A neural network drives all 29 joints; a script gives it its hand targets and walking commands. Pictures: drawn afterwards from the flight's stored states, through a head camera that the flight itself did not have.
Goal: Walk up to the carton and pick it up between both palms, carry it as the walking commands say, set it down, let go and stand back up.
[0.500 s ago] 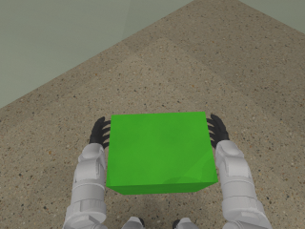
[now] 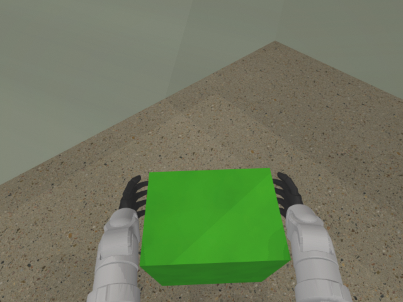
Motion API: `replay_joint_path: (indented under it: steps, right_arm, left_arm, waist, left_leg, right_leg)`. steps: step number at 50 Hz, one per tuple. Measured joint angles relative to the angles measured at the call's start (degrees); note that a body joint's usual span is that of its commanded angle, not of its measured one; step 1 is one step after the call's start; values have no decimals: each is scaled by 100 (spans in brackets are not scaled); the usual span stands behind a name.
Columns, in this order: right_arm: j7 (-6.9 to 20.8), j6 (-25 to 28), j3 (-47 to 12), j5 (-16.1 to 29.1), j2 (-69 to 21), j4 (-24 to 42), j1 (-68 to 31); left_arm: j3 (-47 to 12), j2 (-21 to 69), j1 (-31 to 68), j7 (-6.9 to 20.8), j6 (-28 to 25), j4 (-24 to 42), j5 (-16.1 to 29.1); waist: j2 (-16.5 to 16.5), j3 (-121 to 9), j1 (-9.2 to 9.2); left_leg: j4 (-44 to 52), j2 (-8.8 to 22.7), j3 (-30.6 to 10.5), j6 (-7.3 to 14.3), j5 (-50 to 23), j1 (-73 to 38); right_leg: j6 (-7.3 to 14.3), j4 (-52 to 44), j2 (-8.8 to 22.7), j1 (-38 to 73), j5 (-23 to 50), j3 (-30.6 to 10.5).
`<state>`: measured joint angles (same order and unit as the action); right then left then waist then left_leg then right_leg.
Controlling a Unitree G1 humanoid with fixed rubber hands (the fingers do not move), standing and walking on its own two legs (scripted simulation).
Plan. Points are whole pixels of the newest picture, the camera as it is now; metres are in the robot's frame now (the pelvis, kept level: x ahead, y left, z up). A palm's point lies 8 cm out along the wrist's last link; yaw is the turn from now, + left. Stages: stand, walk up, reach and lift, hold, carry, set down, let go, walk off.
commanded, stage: reach and lift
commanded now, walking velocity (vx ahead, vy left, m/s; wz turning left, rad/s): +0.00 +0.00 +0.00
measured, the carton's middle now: (210, 232) +0.30 +0.01 -0.08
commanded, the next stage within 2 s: hold in 1.48 s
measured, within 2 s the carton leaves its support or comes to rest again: neither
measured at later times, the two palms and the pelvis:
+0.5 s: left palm (119, 210) +0.29 +0.18 +0.05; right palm (304, 205) +0.30 -0.16 +0.05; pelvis +0.01 +0.00 +0.01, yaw +0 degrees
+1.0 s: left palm (122, 208) +0.29 +0.17 +0.06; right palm (309, 210) +0.29 -0.17 +0.06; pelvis +0.01 +0.00 +0.01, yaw +0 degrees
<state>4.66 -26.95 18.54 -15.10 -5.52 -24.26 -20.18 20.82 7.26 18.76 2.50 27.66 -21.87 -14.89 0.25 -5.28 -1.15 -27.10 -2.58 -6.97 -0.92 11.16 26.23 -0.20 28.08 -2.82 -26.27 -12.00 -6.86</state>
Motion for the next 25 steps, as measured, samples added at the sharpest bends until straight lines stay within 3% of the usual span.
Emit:
replay_joint_path:
  steps: [25]
  right_arm:
    - [6,-1118,-364,116,-36,958,499]
  left_arm:
    - [-429,-39,-503,-1,1131,958,116]
  waist:
    - [7,434,8]
  left_leg:
    - [907,87,-20,15,-212,-2037]
  right_leg:
    - [49,-958,31,2064,237,18]
